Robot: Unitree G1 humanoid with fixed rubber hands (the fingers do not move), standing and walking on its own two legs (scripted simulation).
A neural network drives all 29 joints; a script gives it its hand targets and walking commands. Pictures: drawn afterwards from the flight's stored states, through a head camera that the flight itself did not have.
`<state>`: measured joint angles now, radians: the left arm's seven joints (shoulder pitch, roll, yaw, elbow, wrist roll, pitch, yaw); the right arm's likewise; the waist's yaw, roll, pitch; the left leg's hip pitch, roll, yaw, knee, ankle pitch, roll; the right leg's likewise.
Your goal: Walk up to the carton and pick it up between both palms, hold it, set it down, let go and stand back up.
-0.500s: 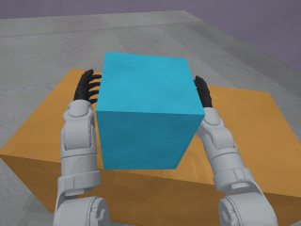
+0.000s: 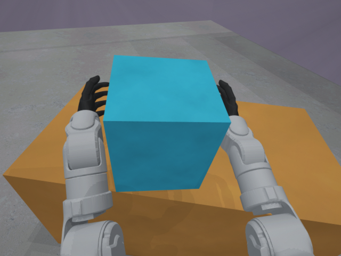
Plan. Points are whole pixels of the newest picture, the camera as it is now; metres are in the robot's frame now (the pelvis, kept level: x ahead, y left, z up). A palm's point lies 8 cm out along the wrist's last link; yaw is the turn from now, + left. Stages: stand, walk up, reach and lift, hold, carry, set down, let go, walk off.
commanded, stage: hold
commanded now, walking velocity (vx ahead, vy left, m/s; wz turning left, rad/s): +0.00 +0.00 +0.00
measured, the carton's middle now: (160, 127) +0.38 +0.01 +0.15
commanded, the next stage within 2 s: none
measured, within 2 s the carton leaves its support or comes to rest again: neither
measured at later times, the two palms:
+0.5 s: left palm (89, 114) +0.36 +0.16 +0.21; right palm (227, 115) +0.36 -0.15 +0.19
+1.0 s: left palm (88, 115) +0.36 +0.16 +0.21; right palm (226, 117) +0.36 -0.14 +0.19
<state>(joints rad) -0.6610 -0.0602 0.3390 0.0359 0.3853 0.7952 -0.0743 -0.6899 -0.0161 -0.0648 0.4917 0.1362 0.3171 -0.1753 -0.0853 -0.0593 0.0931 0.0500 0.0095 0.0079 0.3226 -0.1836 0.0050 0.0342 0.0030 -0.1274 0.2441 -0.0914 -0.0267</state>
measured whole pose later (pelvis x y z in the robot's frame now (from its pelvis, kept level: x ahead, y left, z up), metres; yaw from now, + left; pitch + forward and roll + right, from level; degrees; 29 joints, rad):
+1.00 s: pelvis +0.01 +0.00 +0.00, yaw +0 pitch -11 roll -1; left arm -0.62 -0.06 0.34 -0.02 0.38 0.80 -0.11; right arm -0.65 -0.01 -0.04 0.41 0.14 0.33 -0.20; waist -0.09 -0.05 0.11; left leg 0.05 0.01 0.00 0.33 -0.19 0.00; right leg 0.04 0.01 -0.13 0.25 -0.10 -0.03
